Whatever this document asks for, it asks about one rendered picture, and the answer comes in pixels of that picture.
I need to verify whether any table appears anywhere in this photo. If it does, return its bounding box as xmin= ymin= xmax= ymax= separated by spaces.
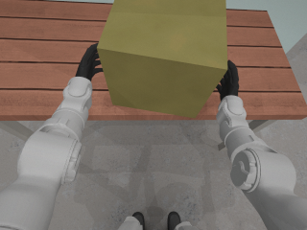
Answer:
xmin=0 ymin=0 xmax=307 ymax=151

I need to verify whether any left robot hand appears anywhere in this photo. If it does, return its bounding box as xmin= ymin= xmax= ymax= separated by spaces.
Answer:
xmin=75 ymin=43 xmax=104 ymax=81

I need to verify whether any robot right upper arm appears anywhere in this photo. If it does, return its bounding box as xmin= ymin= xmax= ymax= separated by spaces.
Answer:
xmin=230 ymin=149 xmax=307 ymax=230

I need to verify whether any left robot forearm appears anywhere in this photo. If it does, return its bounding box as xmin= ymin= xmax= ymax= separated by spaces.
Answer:
xmin=16 ymin=77 xmax=93 ymax=174

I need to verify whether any robot left upper arm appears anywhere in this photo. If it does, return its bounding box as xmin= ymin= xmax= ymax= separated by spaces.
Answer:
xmin=0 ymin=131 xmax=83 ymax=230

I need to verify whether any right robot forearm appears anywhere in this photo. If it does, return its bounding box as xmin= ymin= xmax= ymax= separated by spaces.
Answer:
xmin=216 ymin=95 xmax=296 ymax=183

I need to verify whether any right robot hand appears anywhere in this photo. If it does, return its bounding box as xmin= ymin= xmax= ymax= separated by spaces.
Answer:
xmin=216 ymin=60 xmax=240 ymax=100

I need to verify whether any carton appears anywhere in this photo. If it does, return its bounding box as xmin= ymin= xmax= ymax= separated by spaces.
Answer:
xmin=97 ymin=0 xmax=228 ymax=119

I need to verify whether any robot left thigh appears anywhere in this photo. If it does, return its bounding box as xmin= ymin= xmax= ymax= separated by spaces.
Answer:
xmin=117 ymin=220 xmax=143 ymax=230

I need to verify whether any left robot shin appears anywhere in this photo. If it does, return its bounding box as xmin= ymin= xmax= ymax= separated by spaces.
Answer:
xmin=124 ymin=217 xmax=139 ymax=223

